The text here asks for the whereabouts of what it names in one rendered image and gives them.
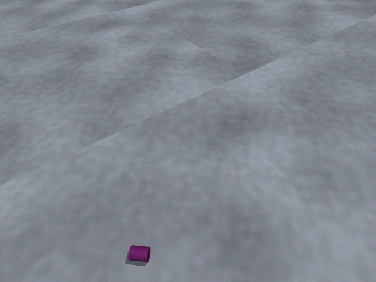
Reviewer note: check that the can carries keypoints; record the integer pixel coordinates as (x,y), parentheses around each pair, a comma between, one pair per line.
(139,253)

